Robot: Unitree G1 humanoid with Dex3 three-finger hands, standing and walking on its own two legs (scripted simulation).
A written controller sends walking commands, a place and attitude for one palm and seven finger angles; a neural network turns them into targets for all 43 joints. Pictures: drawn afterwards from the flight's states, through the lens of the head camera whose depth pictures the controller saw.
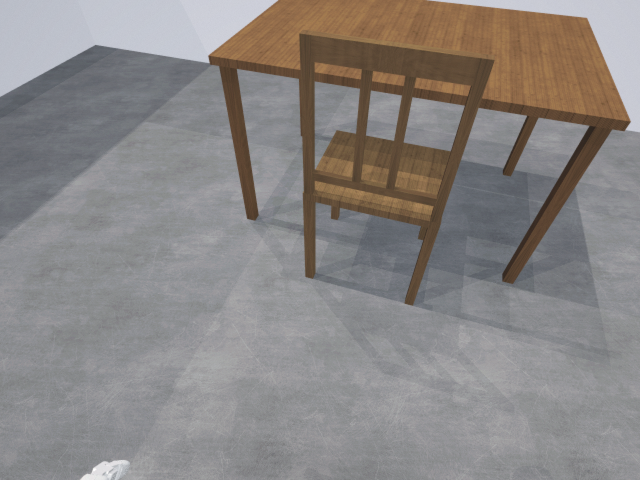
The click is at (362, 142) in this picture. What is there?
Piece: chair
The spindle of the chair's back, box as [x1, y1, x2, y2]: [352, 69, 372, 182]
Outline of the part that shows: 362,69 352,180 358,182 360,180 372,75 372,71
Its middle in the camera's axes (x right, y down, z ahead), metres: +0.10 -0.28 +1.01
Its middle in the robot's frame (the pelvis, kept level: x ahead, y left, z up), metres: +0.94 -0.06 -0.08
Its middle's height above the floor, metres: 0.69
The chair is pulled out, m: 0.00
